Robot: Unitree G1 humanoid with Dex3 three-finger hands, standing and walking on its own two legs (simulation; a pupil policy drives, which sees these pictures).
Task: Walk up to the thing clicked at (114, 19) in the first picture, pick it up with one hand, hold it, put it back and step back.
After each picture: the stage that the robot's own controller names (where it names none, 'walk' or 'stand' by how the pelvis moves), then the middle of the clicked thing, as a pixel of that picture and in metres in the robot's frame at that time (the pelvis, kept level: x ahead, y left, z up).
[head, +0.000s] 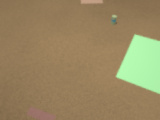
stand; (113, 19) +1.89 -0.33 -0.72
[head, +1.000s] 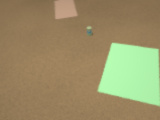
walk; (89, 31) +1.77 +0.13 -0.70
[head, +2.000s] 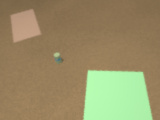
walk; (57, 58) +1.13 +0.44 -0.72
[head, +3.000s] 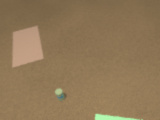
walk; (60, 94) +0.73 +0.36 -0.72
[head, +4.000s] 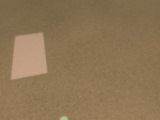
walk; out of the picture +0.48 +0.22 -0.71
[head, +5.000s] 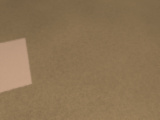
stand; out of the picture +0.34 +0.26 -0.71
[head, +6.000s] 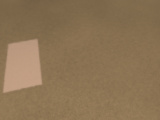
stand; out of the picture +0.34 +0.22 -0.72
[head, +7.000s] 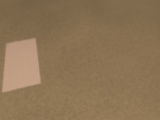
stand; out of the picture +0.34 +0.23 -0.73
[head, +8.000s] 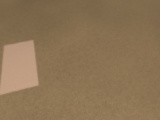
stand; out of the picture +0.34 +0.24 -0.73
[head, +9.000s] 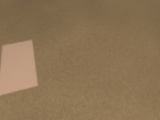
stand; out of the picture +0.33 +0.24 -0.73
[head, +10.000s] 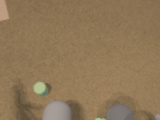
go down; (41, 89) +0.37 +0.25 -0.47
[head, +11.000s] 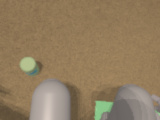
go down; (30, 67) +0.41 +0.28 -0.31
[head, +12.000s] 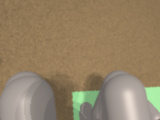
close in; out of the picture +0.38 +0.31 -0.23
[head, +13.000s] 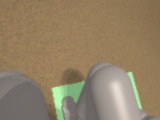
close; out of the picture +0.37 +0.32 -0.21
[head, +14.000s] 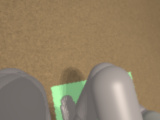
lift; out of the picture +0.36 +0.32 -0.22
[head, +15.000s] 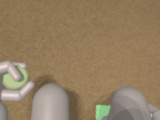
lift; (19, 81) +0.31 +0.25 -0.06
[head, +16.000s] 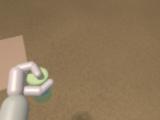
hold; (40, 85) +0.34 +0.18 +0.04
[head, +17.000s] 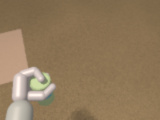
hold; (43, 89) +0.33 +0.18 +0.00
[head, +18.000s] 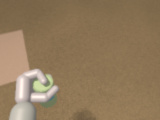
crouch; (45, 91) +0.33 +0.17 -0.01
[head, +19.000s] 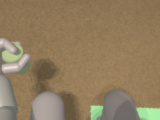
crouch; (17, 59) +0.42 +0.24 -0.10
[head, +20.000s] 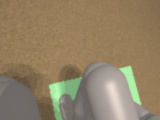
lower; out of the picture +0.39 +0.33 -0.22
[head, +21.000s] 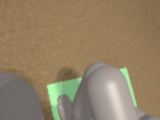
lower; out of the picture +0.39 +0.34 -0.22
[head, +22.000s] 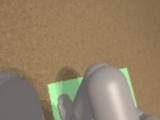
lower; out of the picture +0.38 +0.34 -0.22
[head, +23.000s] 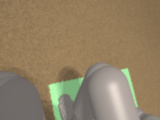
lower; out of the picture +0.38 +0.34 -0.22
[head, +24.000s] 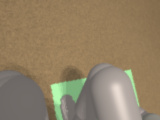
loosen; out of the picture +0.37 +0.33 -0.22
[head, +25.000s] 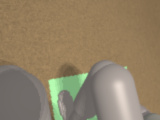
rise; out of the picture +0.38 +0.33 -0.22
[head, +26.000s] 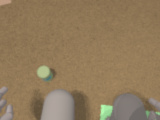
walk; (45, 74) +0.42 +0.26 -0.41
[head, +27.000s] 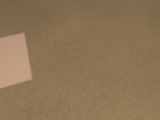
stand; out of the picture +0.35 +0.22 -0.66
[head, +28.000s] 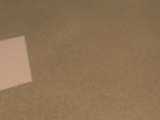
stand; out of the picture +0.36 +0.24 -0.67
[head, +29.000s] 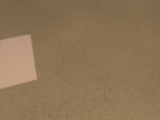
stand; out of the picture +0.36 +0.23 -0.70
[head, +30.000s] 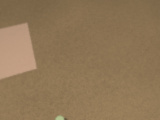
walk; out of the picture +0.39 +0.22 -0.71
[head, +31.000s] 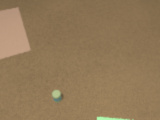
walk; (57, 96) +0.54 +0.23 -0.71
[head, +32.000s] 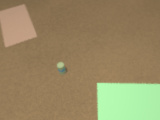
walk; (61, 68) +0.84 +0.33 -0.69
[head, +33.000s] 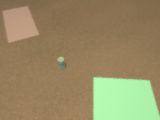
stand; (61, 62) +1.02 +0.28 -0.71
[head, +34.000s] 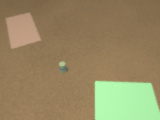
stand; (62, 67) +1.02 +0.28 -0.73
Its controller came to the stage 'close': yes
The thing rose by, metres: 0.71
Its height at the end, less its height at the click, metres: +0.00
